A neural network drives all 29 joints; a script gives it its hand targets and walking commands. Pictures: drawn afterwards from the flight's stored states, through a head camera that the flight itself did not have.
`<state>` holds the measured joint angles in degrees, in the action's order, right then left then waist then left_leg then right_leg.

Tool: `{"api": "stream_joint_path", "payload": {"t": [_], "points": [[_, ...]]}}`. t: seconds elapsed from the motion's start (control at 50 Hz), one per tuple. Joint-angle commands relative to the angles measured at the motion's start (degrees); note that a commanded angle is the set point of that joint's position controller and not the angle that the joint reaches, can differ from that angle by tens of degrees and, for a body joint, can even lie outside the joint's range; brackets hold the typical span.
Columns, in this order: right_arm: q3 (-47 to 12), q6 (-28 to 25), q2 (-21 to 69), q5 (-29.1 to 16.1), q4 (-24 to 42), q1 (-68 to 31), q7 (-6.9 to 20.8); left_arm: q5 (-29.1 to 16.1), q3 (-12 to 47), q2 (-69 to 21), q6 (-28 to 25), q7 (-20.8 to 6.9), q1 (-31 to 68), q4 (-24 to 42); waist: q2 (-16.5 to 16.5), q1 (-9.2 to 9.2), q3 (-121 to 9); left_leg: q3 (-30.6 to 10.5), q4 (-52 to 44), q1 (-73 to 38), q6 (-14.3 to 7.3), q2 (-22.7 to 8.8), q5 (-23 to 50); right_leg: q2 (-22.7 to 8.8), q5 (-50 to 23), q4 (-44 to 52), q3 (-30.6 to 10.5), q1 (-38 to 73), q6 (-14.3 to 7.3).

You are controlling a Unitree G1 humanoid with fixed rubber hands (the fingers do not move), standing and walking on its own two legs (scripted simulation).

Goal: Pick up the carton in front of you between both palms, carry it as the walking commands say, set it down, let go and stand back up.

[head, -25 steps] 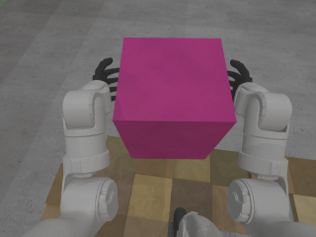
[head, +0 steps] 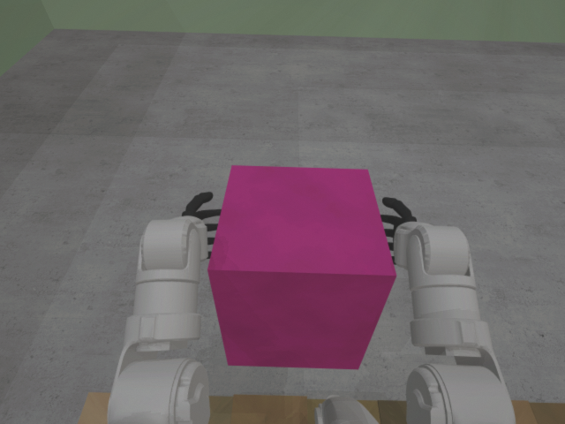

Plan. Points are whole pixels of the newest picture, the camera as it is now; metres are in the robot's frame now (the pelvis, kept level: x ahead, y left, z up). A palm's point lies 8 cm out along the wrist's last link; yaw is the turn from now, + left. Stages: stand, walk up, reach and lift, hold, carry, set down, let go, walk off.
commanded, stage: carry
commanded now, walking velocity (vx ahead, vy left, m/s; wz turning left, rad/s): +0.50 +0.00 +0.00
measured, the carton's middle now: (296, 269) +0.34 -0.03 +0.01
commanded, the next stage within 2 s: none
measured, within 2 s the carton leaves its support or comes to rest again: neither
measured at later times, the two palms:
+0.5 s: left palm (178, 92) +0.65 +0.16 +0.14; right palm (332, 81) +0.69 -0.14 +0.13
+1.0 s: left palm (227, 58) +1.00 +0.08 +0.04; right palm (334, 56) +1.00 -0.22 +0.04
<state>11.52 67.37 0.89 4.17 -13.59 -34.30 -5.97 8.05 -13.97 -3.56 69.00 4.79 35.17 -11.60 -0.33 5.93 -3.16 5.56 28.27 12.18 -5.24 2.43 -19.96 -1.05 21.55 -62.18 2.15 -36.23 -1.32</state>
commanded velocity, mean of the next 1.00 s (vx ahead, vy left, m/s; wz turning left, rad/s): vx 0.50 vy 0.00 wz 0.00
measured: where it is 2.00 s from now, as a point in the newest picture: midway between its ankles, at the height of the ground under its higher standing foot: (274, 203)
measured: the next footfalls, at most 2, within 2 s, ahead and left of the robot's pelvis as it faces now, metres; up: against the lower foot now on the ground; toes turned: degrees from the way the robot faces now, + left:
right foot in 0.16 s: +0.32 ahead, -0.11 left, +0.01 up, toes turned +0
left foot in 0.60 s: +0.47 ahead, +0.06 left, -0.04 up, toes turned +1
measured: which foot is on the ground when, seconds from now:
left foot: down 0.00-0.22, up 0.24-0.58, down 0.60-0.96, up 0.98-1.00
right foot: up 0.00-0.14, down 0.16-0.58, up 0.60-0.92, down 0.94-1.00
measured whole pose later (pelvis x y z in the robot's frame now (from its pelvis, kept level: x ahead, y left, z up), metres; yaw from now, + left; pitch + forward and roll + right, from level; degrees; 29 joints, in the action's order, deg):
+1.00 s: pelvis +0.64 -0.06 -0.06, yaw +1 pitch +5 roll +0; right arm 11.3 65.1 -1.6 -0.5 -5.9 -37.1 -8.4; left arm 5.3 -12.0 -3.1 65.6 7.1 36.0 -2.9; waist -1.3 1.3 1.6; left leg -1.2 59.9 16.5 -0.8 0.7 -29.2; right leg 1.3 6.7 -35.0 7.3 -33.1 -5.2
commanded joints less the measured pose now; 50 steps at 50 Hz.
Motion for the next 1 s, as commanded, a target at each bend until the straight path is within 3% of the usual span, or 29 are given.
{"api": "stream_joint_path", "payload": {"t": [0.0, 0.1, 0.12, 0.14, 0.16, 0.18, 0.2, 0.22, 0.26, 0.28, 0.34, 0.4, 0.5, 0.54, 0.56, 0.58, 0.6, 0.62, 0.64, 0.66, 0.7, 0.76, 0.84, 0.86, 0.9, 0.92, 0.94, 0.96, 0.98], "points": [[-38.05, -3.69, 72.11, -30.93, 7.47, -49.09, 17.31, -20.32, 33.39, -62.25, -4.74, -9.98, 35.66, 3.11, -4.68, -2.01, -18.44, -14.8, -5.68, -21.19, -4.33, -13.55, 44.5, 0.01, -10.17, 9.91, 1.59, -8.44, -0.24], [-38.0, -5.46, 69.12, -29.47, 10.26, -42.18, 15.37, -21.81, 37.1, -60.18, -5.65, -8.49, 35.07, 10.08, -5.99, -1.24, -17.39, -6.05, -5.13, -16.83, -1.74, -9.19, 43.39, 3.19, -32.19, 35.66, 6.42, 7.85, -2.34], [-38.58, -5.34, 68.02, -29.29, 12.12, -41.9, 14.78, -23.02, 37.97, -59.16, -5.36, -8.45, 36.55, 12.43, -8.45, -3.96, -19.37, -4.48, -2.21, -13.56, -1.07, -9.77, 50.69, 5.41, -28.54, 34.66, 10.53, 16.73, -2.61], [-39.11, -4.96, 66.6, -28.96, 13.88, -41.67, 14.15, -24.04, 39.32, -57.66, -5.04, -8.4, 37.4, 14.14, -9.46, -6.51, -22.29, -3.09, 5.75, -13.91, 0.4, -9.44, 56.0, 4.97, -31.29, 35.01, 8.78, 22.93, -3.54], [-39.14, -4.23, 65.36, -28.56, 14.83, -41.48, 13.53, -24.4, 40.06, -56.73, -4.92, -8.32, 38.57, 14.77, -3.86, -7.34, -28.18, 0.11, 19.45, -9.38, 2.43, -7.31, 54.45, 4.22, -31.55, 37.04, 7.77, 35.29, -5.48], [-38.99, -3.79, 63.93, -28.15, 17.65, -42.68, 13.0, -25.35, 40.97, -56.91, -5.0, -8.39, 35.98, 15.04, 2.14, -10.68, -33.92, -1.73, 33.83, 8.34, 5.34, -5.76, 44.28, -3.37, -30.23, 34.85, -4.4, 54.84, -10.15], [-39.15, -3.09, 63.48, -27.6, 19.51, -41.43, 12.7, -26.7, 42.67, -57.2, -4.96, -8.51, 34.27, 16.82, 15.11, -13.58, -36.66, -2.71, 49.64, 25.15, 7.35, 3.21, 2.61, -13.56, -41.31, 36.21, -22.14, 65.01, -16.06], [-39.04, -2.72, 62.31, -26.58, 20.91, -41.77, 12.08, -27.98, 42.75, -57.27, -4.42, -8.8, 34.6, 17.67, 14.35, -13.14, -38.63, -8.74, 56.68, 29.96, 6.01, 1.79, -8.08, -16.31, -44.01, 35.58, -26.94, 66.15, -16.69], [-37.97, -2.17, 58.47, -24.98, 24.89, -41.48, 10.56, -32.39, 45.74, -58.42, -3.91, -9.33, 40.75, 24.43, 1.11, -12.74, -34.39, -10.32, 49.34, 30.27, 3.37, -1.56, -5.47, -15.0, -35.52, 36.81, -24.71, 55.91, -13.29], [-37.24, -1.73, 56.82, -23.66, 25.16, -40.79, 9.86, -33.97, 46.51, -58.65, -3.44, -9.6, 43.56, 26.63, -0.14, -11.78, -32.61, -9.83, 43.07, 28.51, 2.8, -2.81, -4.45, -13.87, -31.67, 37.65, -23.26, 51.45, -11.88], [-35.63, -0.71, 53.61, -19.2, 22.52, -36.82, 8.58, -35.8, 46.82, -58.4, -1.83, -10.76, 44.55, 25.78, 4.23, -11.03, -29.08, -5.32, 23.38, 22.46, 3.91, -0.81, -8.73, -11.97, -28.12, 39.42, -19.17, 42.66, -11.33], [-34.6, -0.22, 52.23, -16.05, 17.88, -33.66, 8.5, -34.62, 45.09, -58.44, -0.96, -12.65, 41.31, 17.59, 9.38, -10.63, -28.09, -1.21, 12.26, 14.95, 3.5, 1.05, 5.65, -11.19, -32.97, 38.48, -14.39, 35.58, -10.64], [-34.65, 0.27, 54.22, -16.69, 12.17, -36.26, 10.53, -32.11, 42.21, -60.43, -1.55, -14.36, 39.63, 7.0, 4.86, -9.55, -20.69, -1.17, -8.09, 5.77, 2.98, -0.4, 26.12, -8.21, -20.63, 33.92, -8.15, 28.36, -8.0], [-33.21, 0.35, 54.96, -17.43, 7.77, -35.59, 11.62, -30.24, 40.37, -60.68, -1.86, -14.12, 38.14, 2.93, 2.27, -7.47, -20.55, 1.15, -7.74, -5.52, 1.94, -1.44, 24.26, -5.13, -15.93, 23.9, -3.16, 21.15, -5.96], [-32.05, 0.39, 54.85, -17.79, 5.2, -34.49, 12.11, -29.23, 39.09, -60.15, -2.06, -13.85, 37.74, 0.77, 0.16, -5.36, -20.09, -4.38, -5.84, -12.59, 0.22, -6.35, 24.87, -2.75, -11.06, 16.23, -1.03, 13.1, -4.12], [-30.27, 0.32, 54.0, -17.99, 2.68, -34.32, 12.38, -28.39, 36.75, -59.16, -2.05, -13.6, 37.49, -1.08, -8.45, -4.6, -19.62, -17.33, -0.76, -20.68, -2.75, -16.55, 43.17, 1.09, 8.04, 4.36, 2.0, 0.34, -1.71], [-28.14, 0.56, 53.08, -17.91, -0.8, -33.14, 12.23, -27.94, 34.76, -57.89, -1.89, -13.19, 37.01, -3.62, -10.8, -2.68, -17.47, -26.69, 2.56, -24.64, -5.62, -20.2, 60.15, 4.16, 12.56, -4.33, 1.73, -9.46, -0.1], [-26.95, 0.65, 52.67, -18.24, -1.22, -34.82, 12.21, -26.82, 33.63, -57.76, -1.57, -12.7, 36.66, -5.64, -11.32, -2.98, -19.44, -28.5, 4.52, -29.22, -7.87, -21.69, 58.98, 2.31, 10.59, -7.52, -0.51, -15.49, -0.2], [-28.39, 0.12, 54.11, -19.53, -0.28, -38.69, 12.38, -26.72, 33.38, -58.87, -1.31, -12.23, 38.81, -5.79, -14.02, -1.15, -22.63, -36.2, 2.76, -32.61, -14.49, -25.35, 40.21, 0.91, 12.75, -12.9, -1.85, -23.33, -0.01], [-30.41, -0.5, 57.86, -22.1, 2.55, -42.57, 12.87, -26.98, 33.4, -59.28, -1.59, -11.89, 41.36, -3.47, -10.68, -1.46, -20.39, -39.08, -0.86, -25.94, -15.46, -23.83, 24.18, -1.04, 10.67, -14.97, -3.53, -24.67, 0.47], [-33.97, -1.45, 65.2, -27.32, 8.33, -51.58, 13.93, -26.58, 32.48, -61.22, -2.57, -10.78, 44.21, 1.2, -2.41, -2.86, -17.02, -32.84, -4.0, -16.78, -11.79, -19.02, 20.39, -2.22, 3.95, -8.93, -3.72, -19.61, 0.98], [-36.85, -2.59, 69.04, -31.9, 14.16, -56.18, 13.99, -25.47, 32.49, -61.7, -3.39, -8.8, 44.29, 6.62, -4.05, -2.18, -16.38, -23.53, -6.74, -9.8, -8.38, -15.06, 20.87, -2.52, -4.01, 3.63, -1.18, -11.52, 1.6], [-37.95, -3.56, 68.75, -32.15, 15.25, -49.75, 13.22, -24.08, 34.66, -60.12, -4.1, -7.28, 39.35, 10.02, -7.27, -1.38, -19.68, -12.08, -2.98, -10.58, -3.25, -10.26, 39.12, 2.29, -17.45, 24.91, 4.57, 3.46, -0.39], [-38.4, -3.7, 68.2, -31.78, 15.71, -48.3, 13.02, -23.85, 35.46, -59.49, -4.2, -7.1, 38.71, 11.04, -7.86, -1.96, -21.08, -10.58, -0.87, -10.75, -2.38, -10.19, 44.92, 3.77, -19.33, 28.18, 6.07, 8.85, -1.42], [-39.18, -3.52, 66.69, -31.0, 17.17, -45.71, 12.62, -23.79, 37.02, -57.77, -4.33, -6.97, 37.63, 13.19, -6.84, -7.26, -28.13, -4.27, 13.33, -9.38, 1.39, -8.5, 54.53, 5.73, -26.73, 36.25, 9.58, 28.98, -2.62], [-39.3, -3.35, 65.22, -30.45, 18.13, -45.57, 12.45, -23.84, 37.43, -56.87, -4.29, -7.1, 36.32, 14.16, -3.98, -10.48, -31.04, -3.43, 24.03, -1.56, 2.69, -7.04, 44.64, 1.82, -26.83, 36.17, 5.99, 41.59, -2.73], [-39.78, -2.81, 65.96, -29.78, 17.63, -44.63, 12.38, -23.56, 37.64, -55.35, -4.19, -7.35, 35.77, 13.87, 7.01, -8.49, -36.86, -4.99, 35.92, 16.22, 4.89, -2.36, 2.69, -16.0, -42.93, 30.82, -17.22, 59.44, -8.79], [-39.07, -2.09, 63.75, -28.85, 17.26, -41.88, 12.31, -23.76, 38.34, -54.88, -4.18, -7.4, 33.7, 13.41, 15.55, -10.3, -42.46, -6.36, 49.15, 25.09, 5.51, 2.55, -10.87, -21.54, -38.52, 34.05, -33.78, 65.8, -15.9], [-39.64, -1.93, 63.07, -28.35, 18.57, -42.19, 11.99, -24.95, 39.37, -55.53, -4.02, -7.84, 34.31, 16.3, 12.32, -10.23, -40.7, -8.62, 52.27, 29.81, 4.84, -0.36, -10.17, -19.74, -33.35, 34.22, -31.54, 64.3, -15.49]]}}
